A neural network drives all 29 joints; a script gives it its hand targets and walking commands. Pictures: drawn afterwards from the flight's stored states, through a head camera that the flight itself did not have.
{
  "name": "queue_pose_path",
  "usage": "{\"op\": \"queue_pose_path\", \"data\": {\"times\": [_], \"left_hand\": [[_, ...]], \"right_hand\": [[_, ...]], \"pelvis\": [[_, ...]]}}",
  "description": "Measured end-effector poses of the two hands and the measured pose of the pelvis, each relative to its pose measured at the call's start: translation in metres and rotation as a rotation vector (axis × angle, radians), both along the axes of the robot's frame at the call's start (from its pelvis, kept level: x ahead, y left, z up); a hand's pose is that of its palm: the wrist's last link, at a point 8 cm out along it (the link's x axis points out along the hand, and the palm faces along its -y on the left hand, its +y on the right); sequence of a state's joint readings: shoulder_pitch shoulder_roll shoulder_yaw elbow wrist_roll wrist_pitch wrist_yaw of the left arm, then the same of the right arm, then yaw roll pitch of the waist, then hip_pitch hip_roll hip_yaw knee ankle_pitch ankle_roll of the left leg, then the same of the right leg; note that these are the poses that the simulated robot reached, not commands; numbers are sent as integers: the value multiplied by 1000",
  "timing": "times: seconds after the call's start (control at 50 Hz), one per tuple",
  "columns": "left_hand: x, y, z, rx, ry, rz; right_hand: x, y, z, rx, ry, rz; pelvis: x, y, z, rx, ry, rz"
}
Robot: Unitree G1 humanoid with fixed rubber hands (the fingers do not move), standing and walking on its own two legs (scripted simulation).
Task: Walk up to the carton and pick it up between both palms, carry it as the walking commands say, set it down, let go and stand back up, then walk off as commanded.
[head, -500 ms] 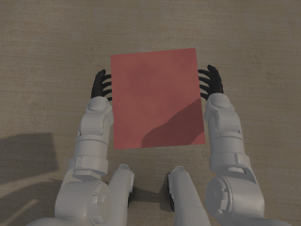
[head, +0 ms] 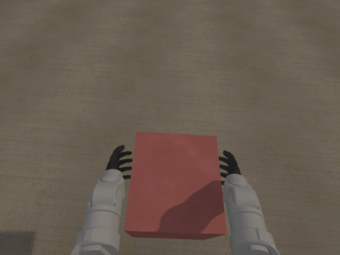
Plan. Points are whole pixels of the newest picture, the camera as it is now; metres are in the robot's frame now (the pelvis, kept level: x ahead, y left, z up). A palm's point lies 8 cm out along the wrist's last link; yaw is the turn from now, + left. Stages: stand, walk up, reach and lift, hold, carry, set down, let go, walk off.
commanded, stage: reach and lift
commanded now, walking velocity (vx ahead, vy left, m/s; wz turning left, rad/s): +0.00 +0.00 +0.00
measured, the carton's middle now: (172, 189) +0.32 +0.01 -0.09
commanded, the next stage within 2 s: hold in 1.54 s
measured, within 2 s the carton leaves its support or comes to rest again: neither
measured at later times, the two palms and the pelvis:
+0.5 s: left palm (111, 173) +0.28 +0.15 +0.05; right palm (244, 179) +0.29 -0.15 +0.05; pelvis +0.00 -0.01 +0.01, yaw +1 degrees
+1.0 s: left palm (111, 169) +0.29 +0.15 +0.06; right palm (244, 177) +0.29 -0.15 +0.06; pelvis -0.01 -0.01 +0.01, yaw +0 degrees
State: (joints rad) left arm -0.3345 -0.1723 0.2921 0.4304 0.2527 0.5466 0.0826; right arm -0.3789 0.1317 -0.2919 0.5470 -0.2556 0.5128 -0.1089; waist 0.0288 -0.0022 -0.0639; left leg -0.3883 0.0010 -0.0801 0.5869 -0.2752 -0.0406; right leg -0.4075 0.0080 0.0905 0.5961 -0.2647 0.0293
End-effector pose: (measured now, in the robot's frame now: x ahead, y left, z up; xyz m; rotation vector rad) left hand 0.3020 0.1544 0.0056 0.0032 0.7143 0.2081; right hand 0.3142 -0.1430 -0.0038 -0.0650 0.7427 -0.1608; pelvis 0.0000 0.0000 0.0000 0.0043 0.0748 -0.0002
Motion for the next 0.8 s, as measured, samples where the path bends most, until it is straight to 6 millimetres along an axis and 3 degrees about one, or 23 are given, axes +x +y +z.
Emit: {"op": "queue_pose_path", "data": {"times": [0.16, 0.26, 0.46, 0.8], "left_hand": [[2, 5, 40, 35, -62, -19], [-6, 5, 53, 35, -66, -25], [-22, -5, 45, 1, -25, -52], [-9, -16, 64, 19, -51, -67]], "right_hand": [[-3, 5, 31, 15, -60, 8], [-11, 2, 47, 31, -62, 43], [-23, -8, 49, -22, -18, 6], [-19, -18, 63, -4, -50, -22]], "pelvis": [[17, -1, 12, -9, -31, 7], [18, -3, 16, -6, -98, 10], [0, -8, 14, -4, -166, 11], [-6, -7, 14, 6, -172, -6]]}}
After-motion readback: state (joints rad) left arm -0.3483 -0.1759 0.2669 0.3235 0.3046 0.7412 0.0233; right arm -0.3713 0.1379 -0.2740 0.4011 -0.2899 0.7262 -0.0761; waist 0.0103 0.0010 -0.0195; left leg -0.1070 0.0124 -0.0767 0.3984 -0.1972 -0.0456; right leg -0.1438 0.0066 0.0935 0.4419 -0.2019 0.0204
